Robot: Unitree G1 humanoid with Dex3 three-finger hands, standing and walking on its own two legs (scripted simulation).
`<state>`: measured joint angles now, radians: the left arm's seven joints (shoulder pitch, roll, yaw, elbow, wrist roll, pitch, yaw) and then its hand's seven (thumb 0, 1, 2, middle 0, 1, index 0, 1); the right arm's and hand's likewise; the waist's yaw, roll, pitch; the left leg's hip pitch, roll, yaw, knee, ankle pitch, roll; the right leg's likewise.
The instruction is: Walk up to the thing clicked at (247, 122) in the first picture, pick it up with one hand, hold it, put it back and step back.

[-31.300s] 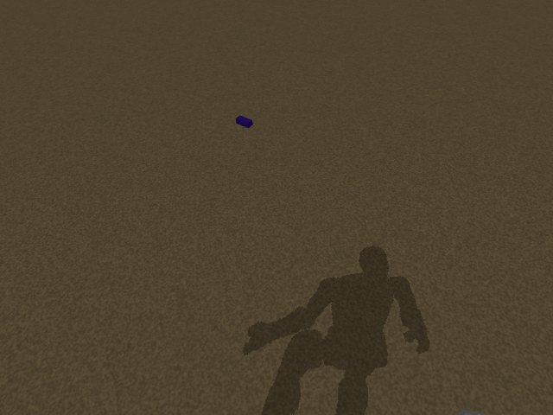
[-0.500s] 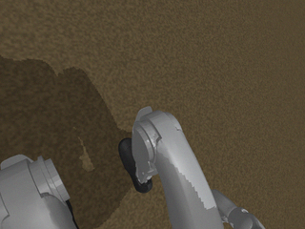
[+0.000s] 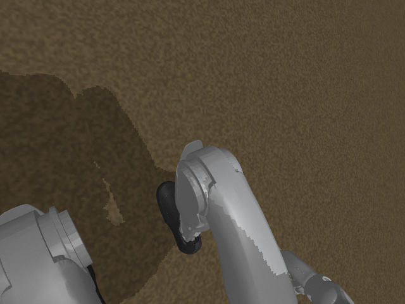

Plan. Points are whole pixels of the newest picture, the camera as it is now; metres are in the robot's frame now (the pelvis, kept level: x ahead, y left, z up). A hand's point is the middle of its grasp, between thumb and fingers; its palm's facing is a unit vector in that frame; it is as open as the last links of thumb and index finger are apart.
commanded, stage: open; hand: left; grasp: from above
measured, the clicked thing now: out of the picture +0.47 +0.38 -0.29
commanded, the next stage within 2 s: withdraw in 0.14 s
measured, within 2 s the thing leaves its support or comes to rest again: neither
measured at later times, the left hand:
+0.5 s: hand out of the picture +0.48 +0.39 -0.20, palm faces -0.33 -0.12 -0.94, open 13.2 cm
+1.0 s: hand out of the picture +0.45 +0.39 -0.09, palm faces -0.48 -0.13 -0.87, open 12.9 cm
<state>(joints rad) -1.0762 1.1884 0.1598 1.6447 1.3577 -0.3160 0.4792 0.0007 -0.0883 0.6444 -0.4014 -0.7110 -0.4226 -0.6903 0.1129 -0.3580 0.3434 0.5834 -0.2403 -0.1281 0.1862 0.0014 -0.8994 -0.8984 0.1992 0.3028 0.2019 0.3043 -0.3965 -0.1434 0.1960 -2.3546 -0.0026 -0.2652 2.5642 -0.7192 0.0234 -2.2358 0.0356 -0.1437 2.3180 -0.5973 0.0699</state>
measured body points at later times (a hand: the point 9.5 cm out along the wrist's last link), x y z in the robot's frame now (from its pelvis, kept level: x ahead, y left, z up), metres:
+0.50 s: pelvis +0.00 +0.00 +0.00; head +0.27 +0.15 +0.33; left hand +0.49 +0.40 -0.15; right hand +0.06 -0.26 -0.04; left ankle +0.06 +0.12 -0.27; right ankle +0.14 -0.14 -0.27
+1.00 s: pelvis -0.01 +0.00 +0.05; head +0.23 +0.13 +0.41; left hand +0.47 +0.40 -0.04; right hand +0.09 -0.28 -0.02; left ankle +0.06 +0.12 -0.27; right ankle +0.14 -0.13 -0.27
